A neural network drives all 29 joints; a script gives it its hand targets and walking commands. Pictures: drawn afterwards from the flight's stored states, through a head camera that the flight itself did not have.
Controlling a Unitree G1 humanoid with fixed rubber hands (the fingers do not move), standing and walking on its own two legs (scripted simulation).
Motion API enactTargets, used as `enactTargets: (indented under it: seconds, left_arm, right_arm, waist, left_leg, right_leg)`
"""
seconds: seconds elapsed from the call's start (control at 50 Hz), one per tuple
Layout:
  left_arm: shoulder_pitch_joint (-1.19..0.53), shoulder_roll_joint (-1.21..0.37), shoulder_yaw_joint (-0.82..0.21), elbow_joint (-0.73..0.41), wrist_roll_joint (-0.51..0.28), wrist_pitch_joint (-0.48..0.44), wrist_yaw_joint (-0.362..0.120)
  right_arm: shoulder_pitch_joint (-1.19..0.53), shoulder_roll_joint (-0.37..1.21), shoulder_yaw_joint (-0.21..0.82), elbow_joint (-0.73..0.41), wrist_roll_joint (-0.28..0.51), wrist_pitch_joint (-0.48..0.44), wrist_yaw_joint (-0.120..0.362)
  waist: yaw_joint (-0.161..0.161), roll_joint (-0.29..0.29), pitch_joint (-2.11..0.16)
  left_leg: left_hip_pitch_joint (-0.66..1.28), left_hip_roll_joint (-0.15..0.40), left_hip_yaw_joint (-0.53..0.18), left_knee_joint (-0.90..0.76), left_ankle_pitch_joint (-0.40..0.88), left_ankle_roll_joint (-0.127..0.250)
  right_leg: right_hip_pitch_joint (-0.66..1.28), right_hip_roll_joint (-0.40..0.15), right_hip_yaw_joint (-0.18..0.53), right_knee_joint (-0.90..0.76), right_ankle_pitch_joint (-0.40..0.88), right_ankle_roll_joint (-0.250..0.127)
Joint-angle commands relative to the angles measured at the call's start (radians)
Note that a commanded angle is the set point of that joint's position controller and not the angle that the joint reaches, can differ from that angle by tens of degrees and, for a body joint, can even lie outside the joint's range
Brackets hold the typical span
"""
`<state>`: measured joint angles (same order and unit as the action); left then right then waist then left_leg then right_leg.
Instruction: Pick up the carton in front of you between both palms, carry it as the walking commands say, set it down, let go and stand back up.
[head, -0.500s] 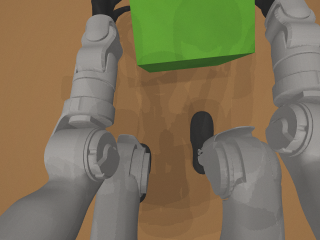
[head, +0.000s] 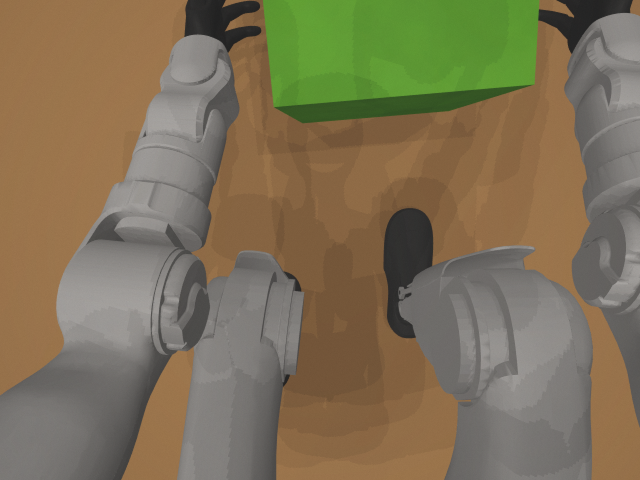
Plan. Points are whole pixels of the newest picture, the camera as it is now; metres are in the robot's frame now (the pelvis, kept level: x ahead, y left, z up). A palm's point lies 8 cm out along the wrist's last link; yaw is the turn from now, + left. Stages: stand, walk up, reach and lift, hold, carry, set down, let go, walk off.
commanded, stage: set down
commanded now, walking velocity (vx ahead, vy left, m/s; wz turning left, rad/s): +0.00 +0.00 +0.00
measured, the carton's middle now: (380, 10) +0.55 -0.10 -0.25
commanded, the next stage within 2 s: let go in 1.18 s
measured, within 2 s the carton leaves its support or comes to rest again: neither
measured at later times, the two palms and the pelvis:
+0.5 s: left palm out of the picture +0.54 +0.06 -0.06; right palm out of the picture +0.51 -0.31 -0.07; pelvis +0.00 +0.00 +0.07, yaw -1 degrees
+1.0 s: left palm out of the picture +0.54 +0.07 +0.09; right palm out of the picture +0.51 -0.32 +0.08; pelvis +0.04 -0.01 +0.19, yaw -3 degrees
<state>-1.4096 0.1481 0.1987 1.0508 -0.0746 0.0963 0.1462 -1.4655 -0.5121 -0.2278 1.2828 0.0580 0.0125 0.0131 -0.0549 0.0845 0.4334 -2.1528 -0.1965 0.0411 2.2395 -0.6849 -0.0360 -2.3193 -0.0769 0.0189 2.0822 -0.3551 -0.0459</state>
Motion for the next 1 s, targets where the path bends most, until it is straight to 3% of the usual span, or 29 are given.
enactTargets:
  seconds: [0.0, 0.02, 0.04, 0.06, 0.08, 0.12, 0.16, 0.18, 0.22, 0.26, 0.3, 0.34, 0.36, 0.38, 0.4, 0.42, 0.44, 0.54, 0.58, 0.6, 0.68, 0.74, 0.78, 0.8, 0.82, 0.86, 0.88, 0.9, 0.98]
  left_arm:
    - [-0.205, 0.174, -0.034, -0.149, -0.061, -0.042, 0.028]
    - [-0.257, 0.126, -0.088, -0.170, -0.099, -0.043, 0.027]
    - [-0.285, 0.148, -0.084, -0.291, -0.096, -0.043, 0.030]
    - [-0.270, 0.123, -0.125, -0.333, -0.156, -0.034, 0.031]
    - [-0.286, 0.184, -0.133, -0.255, -0.136, -0.028, 0.038]
    - [-0.269, 0.155, -0.114, -0.282, -0.142, 0.007, 0.040]
    - [-0.235, 0.182, -0.088, -0.307, -0.125, 0.018, 0.044]
    - [-0.185, 0.159, -0.060, -0.306, -0.092, 0.018, 0.043]
    - [-0.195, 0.132, -0.052, -0.285, -0.100, 0.038, 0.041]
    - [-0.145, 0.120, -0.039, -0.386, -0.118, 0.052, 0.056]
    - [-0.084, 0.146, 0.012, -0.346, -0.052, 0.052, 0.058]
    - [-0.043, 0.060, 0.006, -0.341, -0.044, 0.066, 0.059]
    - [-0.081, 0.088, 0.037, -0.347, -0.011, 0.058, 0.054]
    - [-0.034, 0.042, 0.020, -0.357, -0.031, 0.067, 0.048]
    - [-0.065, 0.078, 0.047, -0.361, 0.020, 0.058, 0.052]
    - [-0.060, 0.051, 0.056, -0.337, 0.008, 0.071, 0.051]
    - [-0.017, -0.003, 0.027, -0.280, 0.012, 0.067, 0.046]
    - [0.019, 0.100, 0.135, -0.373, 0.071, 0.067, 0.056]
    - [0.010, 0.072, 0.108, -0.398, 0.034, 0.086, 0.051]
    - [0.027, 0.053, 0.085, -0.455, 0.032, 0.078, 0.047]
    - [0.081, 0.043, 0.080, -0.432, 0.020, 0.073, 0.032]
    - [0.132, 0.053, 0.118, -0.409, 0.038, 0.065, 0.023]
    - [0.170, -0.003, 0.040, -0.446, 0.007, 0.061, 0.009]
    - [0.175, 0.011, 0.043, -0.435, 0.011, 0.065, 0.012]
    - [0.188, 0.027, 0.098, -0.498, 0.052, 0.057, 0.022]
    - [0.192, 0.038, 0.087, -0.505, 0.032, 0.056, 0.015]
    - [0.255, 0.049, 0.094, -0.447, 0.067, 0.062, 0.017]
    - [0.252, 0.026, 0.066, -0.488, 0.024, 0.064, 0.011]
    - [0.291, 0.027, 0.080, -0.493, 0.039, 0.051, 0.004]
  right_arm:
    - [-0.309, -0.189, 0.048, -0.132, 0.128, -0.060, 0.004]
    - [-0.308, -0.189, 0.086, -0.126, 0.172, -0.058, 0.017]
    - [-0.348, -0.212, 0.074, -0.232, 0.189, -0.050, 0.016]
    - [-0.320, -0.255, 0.053, -0.177, 0.164, -0.046, 0.023]
    - [-0.321, -0.242, 0.040, -0.164, 0.179, -0.040, 0.021]
    - [-0.324, -0.236, 0.087, -0.167, 0.192, 0.000, 0.039]
    - [-0.263, -0.242, 0.062, -0.167, 0.152, 0.015, 0.043]
    - [-0.267, -0.241, 0.062, -0.193, 0.138, 0.026, 0.038]
    - [-0.242, -0.211, 0.032, -0.156, 0.118, 0.045, 0.053]
    - [-0.232, -0.255, 0.047, -0.300, 0.107, 0.054, 0.038]
    - [-0.216, -0.189, 0.063, -0.311, 0.079, 0.078, 0.041]
    - [-0.157, -0.140, 0.039, -0.262, 0.045, 0.081, 0.040]
    - [-0.165, -0.184, -0.002, -0.307, 0.039, 0.084, 0.043]
    - [-0.127, -0.127, 0.004, -0.288, 0.021, 0.088, 0.041]
    - [-0.116, -0.101, 0.015, -0.302, 0.040, 0.096, 0.044]
    - [-0.120, -0.116, -0.016, -0.317, 0.027, 0.089, 0.048]
    - [-0.127, -0.074, 0.017, -0.296, 0.031, 0.085, 0.054]
    - [-0.102, -0.079, 0.026, -0.411, 0.014, 0.119, 0.039]
    - [-0.082, -0.118, -0.006, -0.419, -0.019, 0.134, 0.035]
    - [-0.061, -0.084, 0.003, -0.455, 0.005, 0.136, 0.041]
    - [-0.004, -0.087, -0.044, -0.390, -0.012, 0.133, 0.061]
    - [0.019, -0.055, -0.012, -0.441, -0.024, 0.134, 0.063]
    - [0.077, -0.004, 0.001, -0.492, -0.012, 0.125, 0.074]
    - [0.093, -0.049, -0.049, -0.440, -0.044, 0.123, 0.077]
    - [0.090, -0.037, -0.047, -0.465, -0.027, 0.126, 0.078]
    - [0.129, -0.019, -0.027, -0.502, -0.016, 0.126, 0.074]
    - [0.094, -0.066, -0.039, -0.546, -0.056, 0.125, 0.073]
    - [0.124, -0.027, -0.055, -0.491, -0.068, 0.127, 0.078]
    - [0.167, -0.032, -0.049, -0.534, -0.061, 0.123, 0.078]
  waist:
    - [-0.022, -0.069, -1.163]
    - [-0.081, -0.067, -1.207]
    - [-0.039, -0.028, -1.284]
    - [-0.153, -0.047, -1.361]
    - [-0.083, -0.048, -1.358]
    - [-0.049, -0.032, -1.287]
    - [-0.083, -0.066, -1.371]
    - [-0.035, -0.063, -1.386]
    - [-0.052, -0.120, -1.264]
    - [-0.055, -0.146, -1.522]
    - [-0.025, -0.199, -1.457]
    - [-0.039, -0.190, -1.302]
    - [-0.032, -0.097, -1.358]
    - [-0.031, -0.171, -1.326]
    - [-0.010, -0.085, -1.318]
    - [-0.069, -0.150, -1.298]
    - [-0.016, -0.163, -1.273]
    - [0.033, -0.210, -1.418]
    - [-0.036, -0.244, -1.496]
    - [0.016, -0.202, -1.495]
    - [-0.003, -0.155, -1.442]
    - [0.014, -0.233, -1.495]
    - [-0.003, -0.176, -1.500]
    - [-0.068, -0.195, -1.500]
    - [0.023, -0.142, -1.506]
    - [-0.005, -0.149, -1.588]
    - [0.026, -0.156, -1.553]
    - [-0.023, -0.226, -1.503]
    - [0.028, -0.139, -1.548]
  left_leg:
    - [0.119, 0.080, -0.001, -0.247, 0.214, -0.053]
    - [0.168, 0.089, 0.004, -0.242, 0.228, -0.044]
    - [0.203, 0.091, 0.005, -0.248, 0.242, -0.040]
    - [0.204, 0.086, 0.012, -0.238, 0.261, -0.055]
    - [0.231, 0.104, 0.002, -0.256, 0.272, -0.046]
    - [0.212, 0.098, 0.019, -0.284, 0.157, -0.046]
    - [0.249, 0.096, 0.024, -0.292, 0.164, -0.050]
    - [0.256, 0.080, 0.054, -0.270, 0.175, -0.045]
    - [0.141, 0.098, 0.017, -0.330, 0.101, -0.031]
    - [0.289, 0.076, 0.048, -0.337, 0.147, -0.034]
    - [0.186, 0.065, 0.068, -0.355, 0.142, -0.035]
    - [0.125, 0.064, 0.020, -0.440, 0.109, -0.021]
    - [0.195, 0.062, 0.047, -0.446, 0.099, -0.040]
    - [0.138, 0.065, 0.037, -0.443, 0.138, -0.030]
    - [0.170, 0.076, 0.058, -0.472, 0.058, -0.037]
    - [0.094, 0.072, 0.052, -0.475, 0.061, -0.030]
    - [0.126, 0.062, 0.043, -0.514, 0.056, -0.022]
    - [0.183, 0.073, 0.056, -0.552, 0.072, -0.006]
    - [0.168, 0.065, 0.056, -0.606, 0.066, -0.021]
    - [0.221, 0.062, 0.047, -0.621, 0.131, -0.018]
    - [0.248, 0.074, 0.032, -0.697, 0.123, -0.025]
    - [0.202, 0.065, 0.067, -0.736, 0.206, -0.026]
    - [0.314, 0.059, 0.043, -0.778, 0.266, -0.033]
    - [0.359, 0.060, 0.034, -0.789, 0.232, -0.032]
    - [0.370, 0.059, 0.033, -0.836, 0.281, -0.034]
    - [0.399, 0.059, 0.041, -0.851, 0.281, -0.038]
    - [0.312, 0.068, 0.058, -0.862, 0.258, -0.047]
    - [0.312, 0.071, 0.026, -0.921, 0.238, -0.034]
    - [0.496, 0.078, 0.020, -0.974, 0.315, -0.036]
  right_leg:
    - [0.957, 0.019, 0.084, -0.031, 0.265, 0.009]
    - [0.976, 0.030, 0.068, -0.033, 0.291, 0.016]
    - [0.995, 0.029, 0.069, -0.019, 0.293, 0.004]
    - [1.078, 0.032, 0.064, -0.009, 0.340, -0.002]
    - [1.036, 0.028, 0.056, -0.010, 0.358, 0.002]
    - [1.041, 0.027, 0.066, -0.029, 0.233, -0.004]
    - [1.080, 0.036, 0.050, -0.057, 0.237, 0.002]
    - [1.119, 0.039, 0.076, -0.081, 0.239, 0.007]
    - [1.053, 0.023, 0.052, -0.096, 0.192, 0.008]
    - [1.286, 0.039, 0.044, -0.139, 0.221, 0.023]
    - [1.265, 0.030, 0.065, -0.178, 0.215, 0.032]
    - [1.144, 0.032, 0.002, -0.182, 0.202, 0.018]
    - [1.129, 0.058, 0.025, -0.213, 0.206, 0.023]
    - [1.102, 0.047, 0.026, -0.237, 0.209, 0.011]
    - [1.080, 0.062, 0.018, -0.257, 0.161, 0.021]
    - [1.122, 0.071, 0.034, -0.277, 0.165, 0.026]
    - [1.092, 0.073, 0.014, -0.289, 0.132, 0.042]
    - [1.285, 0.060, 0.086, -0.408, 0.076, 0.047]
    - [1.373, 0.088, 0.070, -0.435, 0.086, 0.031]
    - [1.345, 0.084, 0.068, -0.429, 0.154, 0.042]
    - [1.317, 0.087, 0.034, -0.474, 0.180, 0.023]
    - [1.474, 0.098, 0.047, -0.529, 0.299, 0.047]
    - [1.463, 0.099, 0.036, -0.541, 0.412, 0.032]
    - [1.408, 0.117, -0.014, -0.554, 0.374, 0.042]
    - [1.400, 0.100, 0.012, -0.563, 0.398, 0.022]
    - [1.561, 0.118, 0.046, -0.612, 0.417, 0.025]
    - [1.588, 0.108, 0.059, -0.611, 0.431, 0.036]
    - [1.585, 0.104, 0.009, -0.636, 0.383, 0.049]
    - [1.609, 0.099, 0.023, -0.706, 0.432, 0.039]
